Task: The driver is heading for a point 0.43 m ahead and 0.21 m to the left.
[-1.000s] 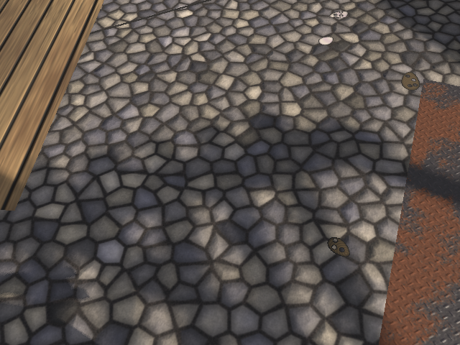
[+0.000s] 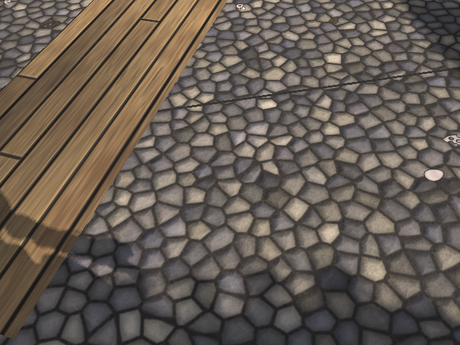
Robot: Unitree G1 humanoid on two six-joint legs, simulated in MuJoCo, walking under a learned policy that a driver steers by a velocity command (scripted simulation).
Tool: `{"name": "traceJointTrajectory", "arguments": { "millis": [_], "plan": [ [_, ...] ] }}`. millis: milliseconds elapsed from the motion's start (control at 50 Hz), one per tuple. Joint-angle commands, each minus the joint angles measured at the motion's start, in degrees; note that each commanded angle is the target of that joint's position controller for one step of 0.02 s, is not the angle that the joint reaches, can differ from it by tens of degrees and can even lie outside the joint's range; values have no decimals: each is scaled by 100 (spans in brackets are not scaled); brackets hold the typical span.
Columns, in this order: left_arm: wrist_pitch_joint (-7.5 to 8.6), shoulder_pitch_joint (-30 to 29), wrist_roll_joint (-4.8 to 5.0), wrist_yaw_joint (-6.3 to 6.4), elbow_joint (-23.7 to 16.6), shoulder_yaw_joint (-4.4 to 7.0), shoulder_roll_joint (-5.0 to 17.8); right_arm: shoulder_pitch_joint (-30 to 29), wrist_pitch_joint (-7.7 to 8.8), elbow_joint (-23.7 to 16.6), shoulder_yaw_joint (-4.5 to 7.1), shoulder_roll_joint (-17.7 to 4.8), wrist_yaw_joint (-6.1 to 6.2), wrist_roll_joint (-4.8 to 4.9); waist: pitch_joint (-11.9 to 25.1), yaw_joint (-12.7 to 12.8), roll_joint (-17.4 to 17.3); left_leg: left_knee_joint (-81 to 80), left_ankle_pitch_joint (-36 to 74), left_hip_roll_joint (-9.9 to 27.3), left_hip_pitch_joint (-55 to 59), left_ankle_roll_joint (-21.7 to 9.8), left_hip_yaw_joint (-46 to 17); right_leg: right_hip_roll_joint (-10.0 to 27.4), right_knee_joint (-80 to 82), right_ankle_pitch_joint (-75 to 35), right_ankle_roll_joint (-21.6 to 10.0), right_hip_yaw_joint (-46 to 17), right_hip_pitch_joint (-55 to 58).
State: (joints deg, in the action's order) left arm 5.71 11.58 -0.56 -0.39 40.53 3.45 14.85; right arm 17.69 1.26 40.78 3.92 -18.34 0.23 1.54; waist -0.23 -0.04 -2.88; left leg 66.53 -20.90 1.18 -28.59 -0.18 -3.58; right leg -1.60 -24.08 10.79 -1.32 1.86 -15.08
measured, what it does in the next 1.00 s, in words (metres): walks ahead, turning left: left foot, then right foot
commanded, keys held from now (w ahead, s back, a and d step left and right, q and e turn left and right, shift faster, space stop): w+q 0.44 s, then no key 0.56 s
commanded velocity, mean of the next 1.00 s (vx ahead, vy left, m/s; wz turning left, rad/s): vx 0.33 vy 0.00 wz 0.38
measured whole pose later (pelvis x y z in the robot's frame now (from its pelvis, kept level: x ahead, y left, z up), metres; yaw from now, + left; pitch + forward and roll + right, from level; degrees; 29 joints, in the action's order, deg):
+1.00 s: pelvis +0.44 +0.10 -0.01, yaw +23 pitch +1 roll +0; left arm 1.1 6.2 -1.3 -1.0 44.2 0.6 12.4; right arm 12.5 -2.8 44.1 2.5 -15.7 1.4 -0.1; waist -2.3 -0.1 -1.0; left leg 41.2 -25.4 1.0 -17.7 3.0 -3.7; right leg -0.9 -28.2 6.7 -1.8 1.0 -22.3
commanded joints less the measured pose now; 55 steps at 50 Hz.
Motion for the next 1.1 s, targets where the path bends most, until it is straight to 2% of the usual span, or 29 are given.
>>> {"name": "traceJointTrajectory", "arguments": {
  "millis": [20,80,160,260,300,320,340,360,380,400,420,440,480,540,620,700,760,780,800,820,840,860,900,940,1000,1040,1060,1080,1100],
  "plan": [
    [94,82,19,6,-147,181,663,-174,10,-575,83,-232,-55,2,-88,65,916,-146,409,536,-1210,87,-205,1605,1403,-596,-984,-1330,785],
    [109,114,10,23,15,251,885,-480,6,-696,41,-161,-92,-39,-109,85,721,-822,1074,600,-1359,162,-186,1657,1520,-1219,-1039,-764,888],
    [44,233,52,53,185,276,1064,-1149,89,-830,-23,-77,-229,-28,-228,328,593,-2130,2192,481,-1035,52,135,1497,1496,-1524,-818,46,1030],
    [-105,569,189,62,411,350,1338,-1759,87,-1164,-1,-165,-373,-9,-392,426,637,-2945,1679,259,-870,-267,537,1745,1126,-2322,-608,459,1778],
    [-179,557,232,105,415,403,1525,-1436,49,-1174,115,-380,-377,-53,-67,138,838,-3037,1060,-130,-142,-510,880,1734,285,-4288,-479,707,1971],
    [-225,515,251,131,405,408,1565,-774,25,-1031,242,-585,-353,-54,307,-274,814,-3266,1091,-385,760,-685,1013,1627,-650,-4951,-371,876,1840],
    [-227,557,224,161,374,345,1418,214,-15,-777,435,-917,-269,-30,810,-763,637,-3507,1421,-505,2320,-914,855,1423,-1971,-4554,-173,1005,1051],
    [-174,822,-24,140,172,152,839,745,-65,-674,570,-1488,-137,4,1325,-683,-559,-3540,1447,809,4240,-1490,-1265,917,-4008,-902,126,1029,-1009],
    [20,892,-20,66,-104,4,621,559,28,-893,524,-1680,-178,3,2281,-379,-1228,-4579,378,1864,5265,-2484,-4412,-86,-5492,2385,294,-172,-2573],
    [156,258,193,-14,-194,139,1164,566,99,-877,385,-1176,-226,-35,1982,-726,-451,-4880,39,1732,5064,-2152,-3982,269,-5662,1997,210,-805,-3177],
    [230,-28,284,-42,-302,109,1134,400,151,-818,318,-972,-224,-53,1182,-616,-311,-4916,265,1512,4287,-1936,-3156,469,-5323,1533,111,-679,-3302],
    [249,-46,170,4,-249,88,1039,21,171,-835,271,-844,-213,-57,706,-324,200,-4949,807,1249,3373,-1745,-2560,695,-4790,1146,120,-661,-3002],
    [108,174,24,41,-115,149,1120,-587,186,-979,163,-584,-171,-188,353,92,10,-5024,2949,1014,2172,-1620,-1735,905,-4276,858,254,-606,-2183],
    [-69,333,-38,89,-8,86,853,-623,230,-791,177,-677,-86,-200,373,225,59,-5013,4873,852,1497,-1628,-923,770,-3678,536,520,-377,-1725],
    [-83,-281,-25,42,-97,-50,558,-480,130,-536,160,-665,38,-134,415,-30,-127,-4886,4696,424,1373,-1231,-248,525,-1998,-1069,527,-248,-1302],
    [-38,-683,13,-91,-180,-23,684,-217,65,-278,122,-632,51,-143,424,-248,-215,-4640,3930,702,1871,-1128,-603,369,-1054,-1567,348,-396,-1088],
    [-3,-462,-77,-124,-141,70,831,-323,49,-162,77,-532,42,-120,396,-24,-231,-3998,3623,755,2157,-943,-900,285,-381,-1345,55,-382,-732],
    [20,-276,-126,-106,-76,90,876,-282,53,-129,46,-436,43,-128,452,66,-108,-3646,3406,504,2087,-756,-823,350,-13,-2312,-71,-389,-231],
    [43,-227,-207,-60,-147,126,1174,28,95,-167,-4,-279,38,-250,806,-117,388,-3044,2517,68,1712,-477,-663,981,-284,-4543,-330,-939,677],
    [-16,-104,-262,-23,-150,86,1082,795,116,-3,-89,-45,51,-244,1502,-271,1162,-2161,660,-285,924,-93,-483,1838,-574,-5456,-1198,-1788,1919],
    [-116,122,-133,-26,-43,-15,598,641,44,31,-84,-246,62,-227,1794,8,1549,-1518,-1389,-304,679,183,-351,2235,-278,-4933,-1632,-2475,1986],
    [-179,137,-46,-64,38,-102,450,312,-72,-61,-13,-473,68,-147,1530,76,1311,-1257,-1975,-179,391,282,-425,2216,1,-3619,-1593,-2704,1725],
    [-285,-267,-27,-89,29,-73,655,-69,-341,-62,35,-470,125,-115,870,24,929,-1150,-1588,18,224,406,-330,1958,488,-1245,-1251,-2527,917],
    [-367,-835,-82,-59,-53,-41,757,-27,-466,33,24,-321,159,-136,484,-168,1120,-1953,-1052,136,767,413,-176,1555,825,4,-919,-2009,-4],
    [-469,-968,-40,1,9,-49,669,319,-396,378,-6,-77,130,-195,564,-298,1140,-3326,539,-66,1880,270,252,1075,751,615,-688,-1214,-501],
    [-463,-736,0,10,147,-118,470,195,-368,392,-8,-108,107,-313,505,-229,927,-3843,1045,40,2191,86,162,892,677,1488,-346,-1039,-692],
    [-452,-676,-33,-1,195,-137,437,-4,-354,267,-4,-259,129,-340,303,-112,703,-4124,805,353,1984,-72,-183,760,508,1766,-141,-941,-742],
    [-445,-618,-39,-9,172,-103,473,-103,-334,352,65,-508,142,-276,45,115,111,-4128,-201,315,1206,-223,-230,450,375,1477,9,-583,-392],
    [-432,-743,-71,6,194,-109,482,-233,-271,336,27,-314,137,-264,-43,49,24,-4309,-566,266,799,-214,-224,412,78,1029,60,-519,16]
  ]
}}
